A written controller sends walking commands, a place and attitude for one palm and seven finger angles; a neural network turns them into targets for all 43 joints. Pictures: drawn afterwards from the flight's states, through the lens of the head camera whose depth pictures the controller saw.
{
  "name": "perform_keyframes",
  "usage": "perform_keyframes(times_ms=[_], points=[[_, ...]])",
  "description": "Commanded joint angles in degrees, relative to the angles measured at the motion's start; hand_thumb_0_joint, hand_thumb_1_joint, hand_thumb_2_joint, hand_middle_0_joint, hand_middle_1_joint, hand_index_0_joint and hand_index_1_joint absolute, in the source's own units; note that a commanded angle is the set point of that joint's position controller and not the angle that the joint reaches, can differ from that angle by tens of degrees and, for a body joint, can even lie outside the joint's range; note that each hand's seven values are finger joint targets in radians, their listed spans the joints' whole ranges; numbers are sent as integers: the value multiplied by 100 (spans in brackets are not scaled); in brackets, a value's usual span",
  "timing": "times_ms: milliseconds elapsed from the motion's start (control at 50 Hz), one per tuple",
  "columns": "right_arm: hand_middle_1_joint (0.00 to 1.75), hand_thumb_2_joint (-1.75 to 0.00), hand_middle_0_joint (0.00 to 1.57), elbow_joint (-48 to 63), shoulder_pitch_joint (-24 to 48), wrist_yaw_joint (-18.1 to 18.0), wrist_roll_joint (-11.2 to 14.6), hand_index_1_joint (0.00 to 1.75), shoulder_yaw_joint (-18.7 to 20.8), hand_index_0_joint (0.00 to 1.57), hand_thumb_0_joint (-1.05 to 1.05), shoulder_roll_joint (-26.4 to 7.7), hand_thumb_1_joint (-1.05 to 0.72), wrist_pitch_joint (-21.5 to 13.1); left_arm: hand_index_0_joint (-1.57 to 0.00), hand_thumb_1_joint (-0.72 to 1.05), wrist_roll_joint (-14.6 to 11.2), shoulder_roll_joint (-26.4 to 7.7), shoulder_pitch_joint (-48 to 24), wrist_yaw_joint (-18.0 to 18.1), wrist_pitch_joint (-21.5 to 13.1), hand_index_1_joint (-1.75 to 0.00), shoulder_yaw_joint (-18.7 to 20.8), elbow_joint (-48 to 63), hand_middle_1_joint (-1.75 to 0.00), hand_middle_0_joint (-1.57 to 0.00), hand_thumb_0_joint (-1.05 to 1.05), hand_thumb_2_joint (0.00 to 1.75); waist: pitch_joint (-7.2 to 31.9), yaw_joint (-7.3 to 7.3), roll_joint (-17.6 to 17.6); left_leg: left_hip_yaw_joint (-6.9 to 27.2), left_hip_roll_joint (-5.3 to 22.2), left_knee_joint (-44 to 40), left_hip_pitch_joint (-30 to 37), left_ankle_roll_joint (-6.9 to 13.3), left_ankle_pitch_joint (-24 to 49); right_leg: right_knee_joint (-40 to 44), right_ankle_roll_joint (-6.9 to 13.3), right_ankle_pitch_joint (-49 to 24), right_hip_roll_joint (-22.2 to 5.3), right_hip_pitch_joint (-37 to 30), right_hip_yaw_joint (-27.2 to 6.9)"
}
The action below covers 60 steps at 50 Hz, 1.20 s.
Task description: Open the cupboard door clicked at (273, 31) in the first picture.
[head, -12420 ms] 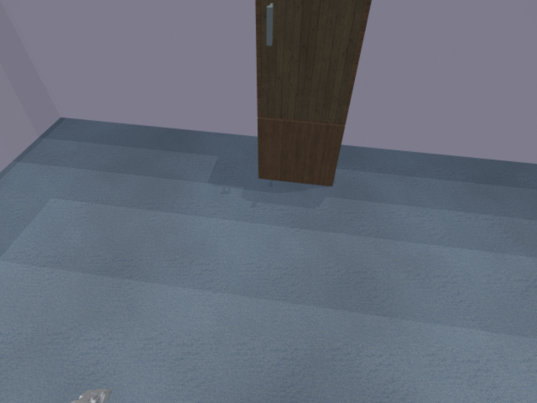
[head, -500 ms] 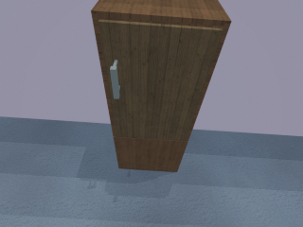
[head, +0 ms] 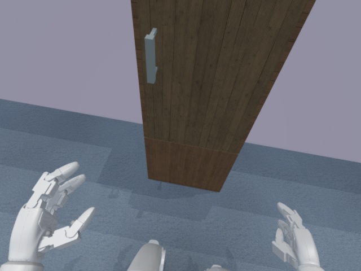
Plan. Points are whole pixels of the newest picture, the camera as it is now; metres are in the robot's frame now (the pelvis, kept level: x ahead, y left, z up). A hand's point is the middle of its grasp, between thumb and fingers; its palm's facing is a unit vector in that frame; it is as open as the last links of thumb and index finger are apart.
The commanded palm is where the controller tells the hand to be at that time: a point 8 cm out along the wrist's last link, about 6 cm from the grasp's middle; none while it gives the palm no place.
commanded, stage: raise the hand with hooked fingers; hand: left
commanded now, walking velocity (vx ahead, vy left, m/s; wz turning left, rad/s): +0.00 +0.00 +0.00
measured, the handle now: (152, 56) +0.60 +0.16 +0.14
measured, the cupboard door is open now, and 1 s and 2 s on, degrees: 0 0 0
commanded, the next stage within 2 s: move the hooked fingers beside the handle in 1.52 s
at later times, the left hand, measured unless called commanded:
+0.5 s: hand (84, 168) +0.28 +0.23 +0.09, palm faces -0.08 -1.00 -0.04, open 12.6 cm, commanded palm +0.26 +0.29 +0.11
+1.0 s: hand (55, 124) +0.32 +0.28 +0.16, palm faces -0.01 -1.00 -0.04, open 14.0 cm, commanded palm +0.29 +0.33 +0.16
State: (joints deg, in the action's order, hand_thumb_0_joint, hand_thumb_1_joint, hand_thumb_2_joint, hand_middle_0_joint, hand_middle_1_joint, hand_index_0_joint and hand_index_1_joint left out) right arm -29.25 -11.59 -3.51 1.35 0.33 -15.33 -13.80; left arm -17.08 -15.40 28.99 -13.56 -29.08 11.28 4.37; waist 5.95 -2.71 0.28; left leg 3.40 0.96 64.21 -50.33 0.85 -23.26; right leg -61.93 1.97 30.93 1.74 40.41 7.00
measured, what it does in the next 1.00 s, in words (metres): stands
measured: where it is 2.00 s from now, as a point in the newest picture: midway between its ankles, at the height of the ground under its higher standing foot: outside the picture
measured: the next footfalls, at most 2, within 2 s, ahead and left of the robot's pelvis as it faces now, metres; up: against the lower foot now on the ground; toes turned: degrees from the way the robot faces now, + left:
none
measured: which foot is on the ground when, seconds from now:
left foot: down 0.00-1.00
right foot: down 0.00-1.00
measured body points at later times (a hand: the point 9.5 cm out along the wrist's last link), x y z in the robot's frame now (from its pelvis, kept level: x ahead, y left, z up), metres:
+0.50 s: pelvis +0.04 +0.01 +0.03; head +0.08 +0.01 +0.48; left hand +0.27 +0.29 +0.09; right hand +0.19 -0.26 -0.05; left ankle +0.09 +0.10 -0.66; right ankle +0.01 -0.11 -0.66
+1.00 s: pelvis +0.02 +0.02 +0.05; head +0.04 +0.03 +0.50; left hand +0.31 +0.33 +0.17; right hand +0.18 -0.23 -0.02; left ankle +0.09 +0.10 -0.66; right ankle +0.01 -0.11 -0.66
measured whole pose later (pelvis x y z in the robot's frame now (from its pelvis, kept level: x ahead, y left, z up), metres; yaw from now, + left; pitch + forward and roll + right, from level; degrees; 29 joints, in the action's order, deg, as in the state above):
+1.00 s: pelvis +0.02 +0.02 +0.05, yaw -1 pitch +5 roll -3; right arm -32.2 -15.8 -6.0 3.8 -3.9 -14.9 -11.0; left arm -21.4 -25.0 -2.6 -27.4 -10.4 23.6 -16.9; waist 3.7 -0.7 1.6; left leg 0.0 0.6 46.4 -33.7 2.2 -17.9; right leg -43.3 0.4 23.6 1.4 24.9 3.3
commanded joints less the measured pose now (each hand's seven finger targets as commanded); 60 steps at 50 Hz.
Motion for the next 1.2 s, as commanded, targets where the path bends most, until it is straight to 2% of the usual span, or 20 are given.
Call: perform_keyframes(times_ms=[0, 40, 60, 100, 160, 220, 280, 340, 400, 460, 520, 560, 620, 660, 720, 840, 880, 940, 1060, 1180], points=[[30, -90, 20, 440, -11, -132, 74, 30, 177, 20, 0, -718, -90, -316, -25, 20, 9, -765, -1525, -592, -120, -75, -104, 778, -75, -25, 0, 60, 459, 791, 415, 130, 22, -900, 1111, 142, -393, 1443, -65, 12, 67, 746, -731], [30, -90, 20, 498, -1, -174, 152, 30, 199, 20, 0, -756, -90, -232, -25, 15, -1, -974, -1386, -879, 575, -78, 164, 211, -78, -25, 0, 58, 582, 600, 94, 23, -2, -1022, 1044, 155, -185, 1708, -111, 50, 8, 429, -833], [30, -90, 20, 545, 51, -179, 180, 30, 214, 20, 0, -741, -90, -200, -25, 13, -77, -1148, -1172, -981, 965, -80, 494, -131, -80, -25, 0, 57, 697, 368, 178, -26, -38, -1082, 1074, 155, 33, 1773, -97, -74, 6, 160, -866], [30, -90, 20, 764, 128, -208, 195, 30, 229, 20, 0, -702, -90, -76, -26, 8, -292, -1503, -1055, -1056, 1513, -82, 1052, 121, -82, -26, 0, 55, 1344, 101, -36, -145, -85, -1197, 1356, 155, 617, 1840, -144, -665, -102, -590, -904], [30, -90, 20, 845, 229, -214, 120, 30, 194, 20, 0, -510, -90, -4, -26, 1, -716, -1717, -962, -798, 1585, -87, 1872, 537, -87, -26, 0, 52, 1840, -209, -119, -114, -72, -1257, 1613, 103, 1459, 1653, -204, -1997, -105, -1337, -805], [30, -90, 20, 734, 108, -140, 94, 30, 206, 20, 0, -398, -90, -71, -27, -6, -770, -1268, -953, -506, 1048, -92, 1707, 939, -92, -27, 0, 49, 1659, -81, 22, -143, -52, -1410, 1990, 67, 1914, 1492, -202, -2856, -20, -1106, -524], [30, -90, 20, 539, -58, -57, 67, 30, 233, 20, 0, -528, -90, -105, -27, -13, -519, -999, -1216, -558, 700, -96, 1173, 587, -96, -27, 0, 46, 1056, 251, 110, -126, -40, -1361, 2006, 84, 1853, 1438, -193, -2691, 30, -495, -435], [30, -90, 20, 470, -232, -61, 132, 30, 255, 20, 0, -720, -90, -124, -28, -20, -398, -1000, -1422, -941, 829, -100, 873, -116, -100, -28, 0, 43, 742, 459, 71, -110, -29, -1440, 1890, 108, 1325, 1654, -188, -1961, 28, -160, -457], [30, -90, 20, 589, -255, -147, 190, 30, 251, 20, 0, -847, -90, -186, -28, -27, -532, -1489, -1895, -1290, 1047, -105, 1092, 54, -105, -28, 0, 40, 1130, 379, 242, -144, -58, -1554, 2127, 147, 1248, 1884, -178, -1779, -25, -490, -625], [30, -90, 20, 640, -233, -201, 164, 30, 218, 20, 0, -842, -90, -236, -29, -34, -617, -2145, -2280, -1212, 1002, -110, 1687, 604, -110, -29, 0, 37, 1608, 187, 486, -106, -37, -1689, 2559, 153, 1669, 1816, -96, -2091, 39, -843, -538], [30, -90, 20, 634, -175, -191, 162, 30, 155, 20, 0, -716, -90, -246, -29, -41, -698, -1973, -2287, -919, 809, -114, 1777, 814, -114, -29, 0, 34, 1554, 125, 750, -54, -6, -1898, 2917, 90, 1832, 1810, -42, -2109, 80, -857, -376], [30, -90, 20, 598, -191, -175, 160, 30, 140, 20, 0, -752, -90, -200, -30, -45, -735, -1963, -2398, -839, 859, -117, 1835, 470, -117, -30, 0, 32, 1254, 141, 597, -28, 0, -1959, 2821, 79, 1699, 1872, -26, -2015, 130, -827, -332], [30, -90, 20, 594, -187, -159, 214, 30, 127, 20, 0, -799, -90, -93, -30, -50, -654, -1735, -2489, -969, 1228, -120, 1545, -210, -120, -30, 0, 30, 872, 227, 777, -46, 6, -2137, 2802, 37, 1459, 2036, -61, -1888, 90, -692, -291], [30, -90, 20, 660, -204, -182, 251, 30, 117, 20, 0, -856, -90, -31, -30, -50, -612, -1670, -2593, -1185, 1635, -120, 1360, -766, -120, -30, 0, 30, 619, 246, 523, -67, -14, -2226, 2662, 67, 1279, 2200, -71, -1837, 105, -728, -328], [30, -90, 20, 751, -154, -237, 274, 30, 84, 20, 0, -912, -90, 19, -30, -50, -549, -1913, -3217, -1402, 1984, -120, 1314, -858, -120, -30, 0, 30, 656, 294, 294, -59, -21, -2339, 2696, 101, 1145, 2366, -99, -1756, 77, -819, -354], [30, -90, 20, 683, -59, -316, 221, 30, 16, 20, 0, -847, -90, -29, -30, -50, -617, -2455, -4430, -1316, 1524, -120, 1805, -524, -120, -30, 0, 30, 974, 293, 398, 25, -16, -2522, 3164, 102, 905, 2522, -48, -1323, 115, -966, -405], [30, -90, 20, 628, -57, -322, 213, 30, -11, 20, 0, -832, -90, -39, -30, -50, -604, -2650, -4603, -1296, 1384, -120, 1966, -535, -120, -30, 0, 30, 1177, 243, 663, 20, -19, -2569, 3328, 87, 970, 2527, -19, -1344, 112, -1084, -430], [30, -90, 20, 543, -49, -325, 240, 30, -26, 20, 0, -839, -90, -37, -30, -50, -537, -2571, -4573, -1385, 1498, -120, 1857, -1035, -120, -30, 0, 30, 915, 241, 849, 52, -12, -2708, 3287, 64, 783, 2596, -21, -1273, 88, -1056, -390], [30, -90, 20, 633, -112, -323, 298, 30, -7, 20, 0, -915, -90, -4, -30, -50, -581, -2356, -4374, -1737, 2159, -120, 1581, -1911, -120, -30, 0, 30, 643, 203, 310, 16, -70, -2789, 3025, 113, 682, 2822, -43, -1253, 73, -1183, -427], [30, -90, 20, 680, -105, -231, 240, 30, 38, 20, 0, -905, -90, -48, -30, -50, -633, -2665, -4646, -1560, 1723, -120, 1919, -1182, -120, -30, 0, 30, 973, 163, 456, -34, -56, -2738, 3290, 107, 1052, 2729, -25, -1485, 123, -1218, -432]])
